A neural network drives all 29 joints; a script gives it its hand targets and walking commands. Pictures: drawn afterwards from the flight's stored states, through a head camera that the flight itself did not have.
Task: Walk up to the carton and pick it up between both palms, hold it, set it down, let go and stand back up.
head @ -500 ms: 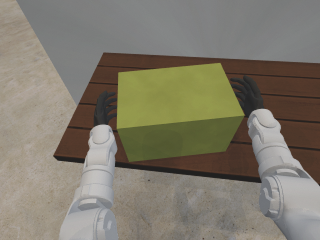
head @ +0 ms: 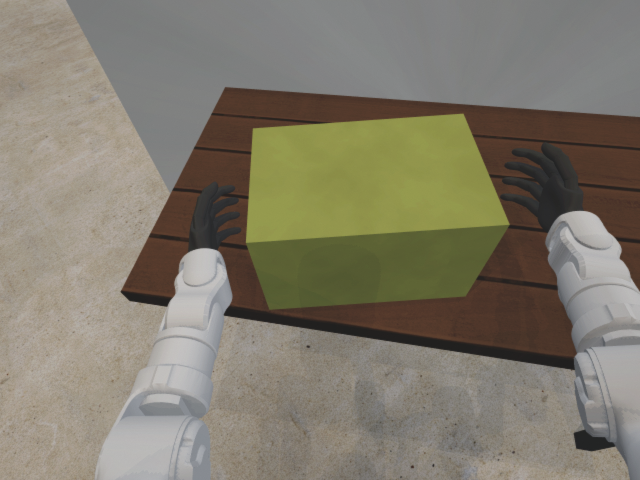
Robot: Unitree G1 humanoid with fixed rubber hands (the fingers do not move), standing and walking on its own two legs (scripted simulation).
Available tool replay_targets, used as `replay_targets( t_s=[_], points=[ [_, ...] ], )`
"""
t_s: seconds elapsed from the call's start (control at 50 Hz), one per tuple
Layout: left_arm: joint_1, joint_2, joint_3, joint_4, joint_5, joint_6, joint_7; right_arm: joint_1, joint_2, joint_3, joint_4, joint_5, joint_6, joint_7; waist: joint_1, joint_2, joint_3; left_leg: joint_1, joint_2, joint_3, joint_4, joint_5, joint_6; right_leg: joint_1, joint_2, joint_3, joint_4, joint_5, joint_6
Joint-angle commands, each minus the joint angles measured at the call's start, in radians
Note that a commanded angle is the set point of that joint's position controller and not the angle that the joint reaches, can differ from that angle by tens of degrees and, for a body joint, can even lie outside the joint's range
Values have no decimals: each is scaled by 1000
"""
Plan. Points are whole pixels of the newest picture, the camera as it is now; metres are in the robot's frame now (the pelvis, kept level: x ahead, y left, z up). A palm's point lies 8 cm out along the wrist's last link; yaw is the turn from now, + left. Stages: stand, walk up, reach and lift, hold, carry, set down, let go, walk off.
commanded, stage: set down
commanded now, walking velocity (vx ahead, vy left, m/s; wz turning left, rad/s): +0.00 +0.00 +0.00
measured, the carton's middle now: (362, 215) +0.46 -0.01 +0.02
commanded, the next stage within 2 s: none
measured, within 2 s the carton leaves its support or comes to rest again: neither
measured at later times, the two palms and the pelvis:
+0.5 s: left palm (186, 286) +0.31 +0.20 +0.05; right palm (588, 263) +0.37 -0.27 +0.06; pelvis -0.02 +0.00 +0.00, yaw +0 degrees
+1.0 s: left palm (165, 321) +0.26 +0.21 +0.06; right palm (595, 312) +0.31 -0.27 +0.05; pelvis -0.03 +0.00 +0.00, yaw +0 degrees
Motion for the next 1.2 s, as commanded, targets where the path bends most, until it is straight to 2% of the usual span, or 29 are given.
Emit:
replay_targets(
  t_s=[0.0,0.08,0.16,0.18,0.26,0.3,0.32,0.4,0.44,0.48,0.52,0.54,0.56,0.62,0.66,0.74,0.76,0.78,0.86,0.88,0.94,1.0,1.02,1.04,1.08,1.1,1.12,1.16,1.18],
  points=[
    [-195,167,-17,-112,-74,-41,-34,-308,-193,124,-211,60,-33,19,75,-208,-540,-94,25,21,71,455,-34,433,9,74,136,636,24],
    [-239,207,-5,-144,-66,-40,-33,-318,-227,116,-238,68,-26,24,72,-168,-538,-98,20,24,73,391,-30,417,3,71,134,551,26],
    [-146,149,-58,-261,-70,-5,-28,-207,-294,36,-227,63,-29,37,7,-113,-521,61,40,-8,66,467,-58,337,33,27,102,516,-2],
    [-178,188,-25,-235,-79,-11,-26,-251,-277,62,-271,73,-25,38,53,-119,-552,15,28,2,75,452,-55,346,27,41,105,488,-2],
    [-105,175,-60,-426,-85,-12,-21,-150,-323,40,-318,78,-44,47,7,-125,-575,133,39,-17,90,548,-60,339,46,29,109,560,-10],
    [-203,190,-60,-358,-91,-2,-16,-209,-302,32,-274,88,-24,67,19,-98,-492,86,37,-6,77,428,-54,268,33,38,87,385,-24],
    [-53,161,-62,-302,-83,24,-20,-75,-289,59,-257,105,1,72,20,-138,-427,99,38,-14,62,390,-43,310,28,47,69,373,-22],
    [54,155,-101,-563,-96,46,-18,15,-345,21,-427,104,-20,77,-26,-123,-512,186,37,-28,72,469,-46,355,34,33,81,488,-19],
    [-83,184,-84,-436,-98,61,-25,-74,-325,-21,-408,82,4,76,-22,-136,-413,88,28,0,60,316,-27,299,13,56,70,316,-15],
    [17,187,-66,-484,-89,71,-17,-5,-312,-13,-494,87,11,83,-1,-180,-417,108,30,-10,53,312,-15,335,6,70,67,307,-12],
    [104,179,-76,-606,-94,72,-20,106,-328,-16,-549,88,2,80,-24,-199,-445,144,30,-5,44,346,-17,379,8,66,74,368,0],
    [-43,203,-71,-530,-104,67,-19,-40,-331,-61,-547,75,7,81,-20,-164,-452,88,21,0,44,272,-13,327,-3,81,77,252,-4],
    [126,157,-95,-563,-104,91,-21,132,-332,-64,-547,75,23,80,-58,-197,-409,131,29,-24,43,303,-12,370,-1,84,63,297,-8],
    [4,198,-71,-552,-103,109,-19,82,-353,-89,-531,64,60,86,-58,-177,-346,90,27,-5,23,171,-9,304,-15,91,48,151,-7],
    [212,164,-81,-712,-87,123,-14,256,-374,-85,-609,73,48,94,-77,-188,-402,178,28,-20,25,303,-15,394,-3,79,47,305,-7],
    [13,181,-50,-509,-88,147,-10,82,-367,-167,-575,15,81,97,-63,-206,-281,36,16,-26,1,59,10,268,-31,113,34,17,-6],
    [141,144,-95,-671,-122,137,-10,222,-332,-139,-671,35,70,106,-86,-242,-369,108,26,-38,20,147,7,346,-32,117,32,108,-9],
    [147,197,-53,-719,-110,129,-7,238,-320,-87,-727,74,67,103,-40,-215,-399,112,22,-14,29,167,6,376,-36,136,35,126,-4],
    [190,134,-81,-650,-71,181,-7,293,-357,-188,-627,24,103,109,-104,-182,-236,134,26,-66,-6,43,-4,285,-37,128,4,4,-13],
    [191,157,-63,-685,-70,163,0,283,-343,-168,-683,29,90,109,-51,-193,-283,138,24,-43,-6,73,3,291,-32,121,11,16,-12],
    [308,117,-129,-868,-81,171,6,395,-398,-227,-710,46,71,113,-129,-143,-380,242,36,-63,16,249,-17,322,-17,79,29,240,-30],
    [489,109,-92,-859,-46,186,-10,533,-375,-168,-762,70,65,102,-113,-205,-308,238,24,-42,12,327,-9,404,-26,106,15,325,-17],
    [293,161,-50,-766,-47,180,-20,370,-374,-189,-711,46,75,102,-100,-191,-298,166,9,-21,-4,230,-4,363,-26,95,17,234,-14],
    [500,122,-77,-880,-40,176,-21,577,-350,-168,-778,77,63,100,-120,-204,-312,232,16,-46,3,304,-10,420,-28,103,10,314,-17],
    [440,138,-71,-875,-44,169,-12,509,-363,-196,-806,61,54,99,-107,-173,-306,175,14,-46,-1,266,-10,413,-28,99,22,279,-26],
    [254,172,-45,-799,-29,171,-11,374,-376,-239,-733,35,80,105,-109,-159,-241,133,12,-36,-21,135,-9,308,-38,105,8,116,-22],
    [496,115,-104,-984,-48,160,2,581,-365,-211,-863,68,51,108,-108,-155,-333,228,23,-53,4,256,-16,398,-39,113,12,250,-28],
    [498,124,-122,-1015,-69,165,-1,592,-389,-246,-872,52,50,106,-149,-180,-323,209,24,-62,1,220,-16,389,-36,99,25,263,-25],
    [367,149,-119,-1024,-65,153,14,462,-398,-266,-874,54,44,113,-126,-143,-351,206,30,-60,1,195,-22,323,-26,89,34,220,-36]
  ],
)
